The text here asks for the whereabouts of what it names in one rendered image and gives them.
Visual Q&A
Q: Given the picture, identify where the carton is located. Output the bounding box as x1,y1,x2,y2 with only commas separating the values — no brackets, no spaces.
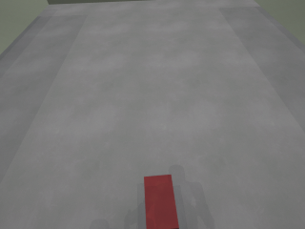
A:
144,175,179,229

